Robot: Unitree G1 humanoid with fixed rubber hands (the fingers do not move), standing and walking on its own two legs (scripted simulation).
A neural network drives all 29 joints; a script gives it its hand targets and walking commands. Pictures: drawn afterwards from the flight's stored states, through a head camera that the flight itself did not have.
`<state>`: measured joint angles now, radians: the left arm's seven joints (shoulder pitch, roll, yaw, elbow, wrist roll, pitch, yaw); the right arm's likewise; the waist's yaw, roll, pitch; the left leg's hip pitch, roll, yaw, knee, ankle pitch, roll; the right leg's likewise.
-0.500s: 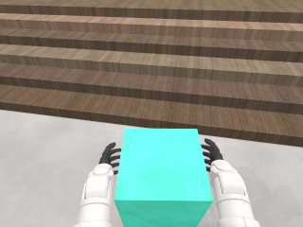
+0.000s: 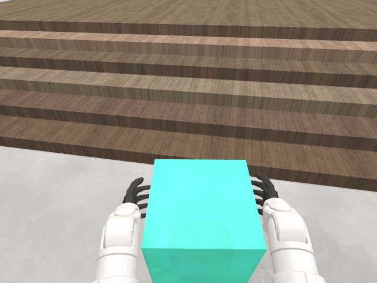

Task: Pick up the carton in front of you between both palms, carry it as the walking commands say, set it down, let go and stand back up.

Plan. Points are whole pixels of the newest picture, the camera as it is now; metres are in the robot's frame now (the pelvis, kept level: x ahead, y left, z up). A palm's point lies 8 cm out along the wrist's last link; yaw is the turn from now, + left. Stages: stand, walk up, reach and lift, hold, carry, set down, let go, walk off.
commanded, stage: hold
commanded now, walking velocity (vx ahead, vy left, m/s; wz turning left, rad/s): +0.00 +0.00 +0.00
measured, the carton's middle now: (199, 226) +0.28 +0.00 -0.02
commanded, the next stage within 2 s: carry in 0.68 s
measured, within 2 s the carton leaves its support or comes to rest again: neither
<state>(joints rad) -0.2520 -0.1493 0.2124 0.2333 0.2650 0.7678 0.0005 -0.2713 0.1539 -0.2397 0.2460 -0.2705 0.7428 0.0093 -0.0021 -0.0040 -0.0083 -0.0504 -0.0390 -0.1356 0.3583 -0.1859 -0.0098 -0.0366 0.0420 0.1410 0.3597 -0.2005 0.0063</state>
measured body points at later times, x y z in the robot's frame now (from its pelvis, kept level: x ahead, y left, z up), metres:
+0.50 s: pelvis +0.00 +0.00 +0.00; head -0.05 +0.00 +0.45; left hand +0.30 +0.15 +0.04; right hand +0.30 -0.15 +0.05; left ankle +0.02 +0.13 -0.75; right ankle +0.01 -0.13 -0.75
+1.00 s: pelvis +0.07 -0.02 -0.01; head +0.03 -0.02 +0.44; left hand +0.36 +0.13 +0.07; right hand +0.36 -0.18 +0.07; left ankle +0.03 +0.11 -0.73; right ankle +0.01 -0.14 -0.75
